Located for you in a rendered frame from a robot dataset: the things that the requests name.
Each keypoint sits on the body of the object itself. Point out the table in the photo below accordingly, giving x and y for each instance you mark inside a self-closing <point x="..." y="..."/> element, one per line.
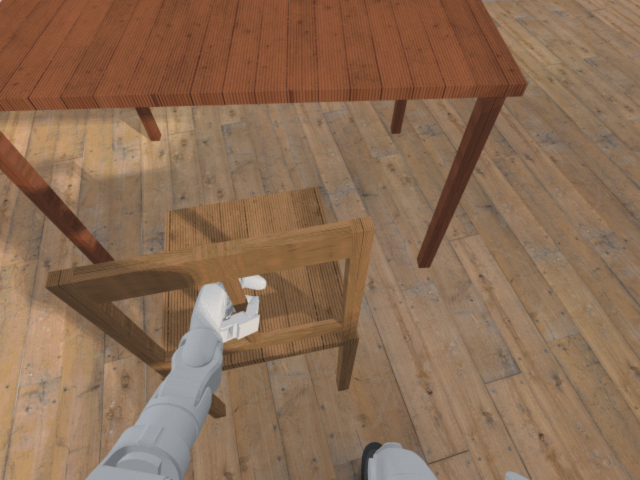
<point x="92" y="54"/>

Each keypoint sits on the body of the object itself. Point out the robot right thigh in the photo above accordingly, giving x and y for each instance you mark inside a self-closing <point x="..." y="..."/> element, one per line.
<point x="398" y="464"/>

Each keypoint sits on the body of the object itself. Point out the left robot forearm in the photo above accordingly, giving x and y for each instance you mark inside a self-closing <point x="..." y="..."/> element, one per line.
<point x="161" y="440"/>

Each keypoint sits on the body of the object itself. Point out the chair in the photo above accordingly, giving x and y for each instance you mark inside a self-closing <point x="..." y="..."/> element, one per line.
<point x="285" y="238"/>

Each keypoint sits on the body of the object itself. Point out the left robot hand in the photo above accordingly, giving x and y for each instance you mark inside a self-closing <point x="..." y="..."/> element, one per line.
<point x="213" y="305"/>

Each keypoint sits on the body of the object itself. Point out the robot right shin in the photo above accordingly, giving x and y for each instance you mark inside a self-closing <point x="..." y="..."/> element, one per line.
<point x="389" y="445"/>

